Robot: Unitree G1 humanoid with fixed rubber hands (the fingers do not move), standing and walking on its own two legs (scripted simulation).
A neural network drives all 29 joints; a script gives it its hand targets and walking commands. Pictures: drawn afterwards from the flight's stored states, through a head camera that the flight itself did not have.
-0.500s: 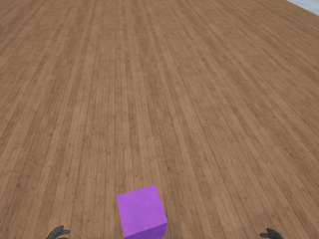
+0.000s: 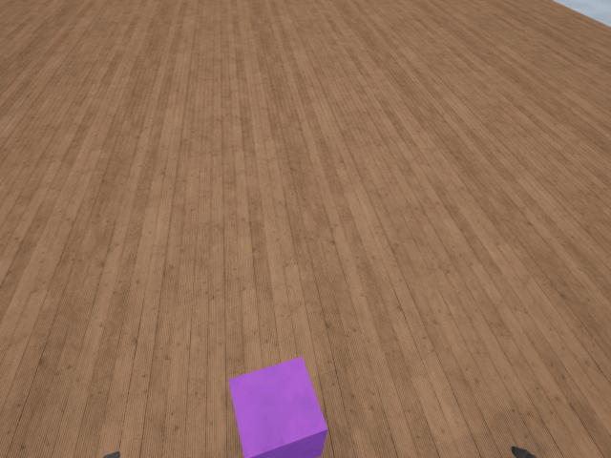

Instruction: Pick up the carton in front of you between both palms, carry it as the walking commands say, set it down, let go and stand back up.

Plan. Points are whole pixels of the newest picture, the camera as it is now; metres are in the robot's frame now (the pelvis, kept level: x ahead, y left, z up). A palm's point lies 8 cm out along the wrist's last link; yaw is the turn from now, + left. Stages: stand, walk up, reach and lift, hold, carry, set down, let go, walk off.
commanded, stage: stand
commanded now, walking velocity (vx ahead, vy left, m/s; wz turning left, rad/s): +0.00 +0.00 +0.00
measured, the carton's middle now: (276, 419) +0.40 +0.06 -0.65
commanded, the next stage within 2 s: none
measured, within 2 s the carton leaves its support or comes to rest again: neither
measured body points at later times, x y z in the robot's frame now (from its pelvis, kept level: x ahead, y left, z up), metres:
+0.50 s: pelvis -0.02 -0.01 +0.01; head -0.02 +0.00 +0.45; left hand +0.08 +0.30 -0.12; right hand +0.08 -0.32 -0.10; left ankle +0.00 +0.08 -0.74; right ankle -0.05 -0.14 -0.74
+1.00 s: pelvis -0.02 -0.01 +0.01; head -0.02 +0.00 +0.46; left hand +0.08 +0.30 -0.12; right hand +0.09 -0.32 -0.10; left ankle +0.00 +0.08 -0.74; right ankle -0.05 -0.14 -0.74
